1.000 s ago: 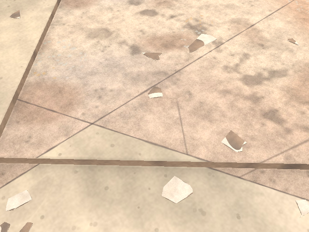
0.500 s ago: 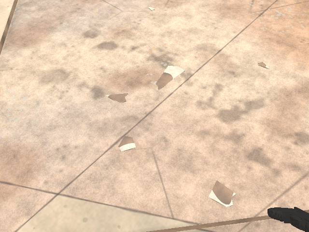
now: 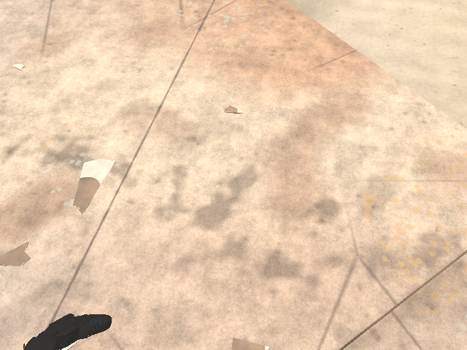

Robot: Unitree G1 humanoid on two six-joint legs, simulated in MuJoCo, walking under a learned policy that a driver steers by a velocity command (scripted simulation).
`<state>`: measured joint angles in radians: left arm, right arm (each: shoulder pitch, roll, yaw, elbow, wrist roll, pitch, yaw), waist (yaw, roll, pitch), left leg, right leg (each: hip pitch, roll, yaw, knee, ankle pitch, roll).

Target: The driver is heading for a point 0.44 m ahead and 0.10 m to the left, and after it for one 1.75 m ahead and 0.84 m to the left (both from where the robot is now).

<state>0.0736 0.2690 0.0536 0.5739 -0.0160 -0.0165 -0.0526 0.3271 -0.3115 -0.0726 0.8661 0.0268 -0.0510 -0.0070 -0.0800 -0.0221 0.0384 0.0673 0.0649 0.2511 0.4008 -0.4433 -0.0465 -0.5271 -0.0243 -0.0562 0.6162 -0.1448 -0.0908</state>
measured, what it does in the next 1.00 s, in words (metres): climbs, turning left: right foot, then left foot 0.05 m higher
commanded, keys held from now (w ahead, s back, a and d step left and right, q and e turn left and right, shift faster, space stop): w+e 0.02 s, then w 0.10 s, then w+q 0.30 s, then q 0.58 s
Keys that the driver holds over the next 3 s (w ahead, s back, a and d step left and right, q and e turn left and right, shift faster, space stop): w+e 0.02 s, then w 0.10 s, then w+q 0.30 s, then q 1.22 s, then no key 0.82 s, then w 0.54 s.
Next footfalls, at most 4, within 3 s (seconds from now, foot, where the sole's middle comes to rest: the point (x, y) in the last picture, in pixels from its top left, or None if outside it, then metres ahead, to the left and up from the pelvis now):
0.02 right None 0.16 -0.10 -0.76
0.54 left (190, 333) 0.49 0.11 -0.71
1.02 right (261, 301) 0.56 -0.09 -0.71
1.44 left None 0.40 0.13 -0.71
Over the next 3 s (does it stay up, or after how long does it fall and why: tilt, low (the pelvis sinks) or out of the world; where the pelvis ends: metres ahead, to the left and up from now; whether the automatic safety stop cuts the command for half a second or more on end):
stays up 0.53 0.13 0.07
